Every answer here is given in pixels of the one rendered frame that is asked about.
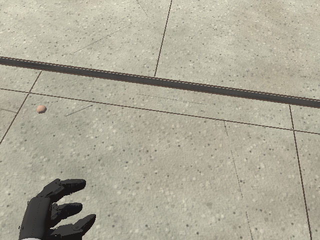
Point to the left robot hand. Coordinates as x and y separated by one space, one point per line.
41 214

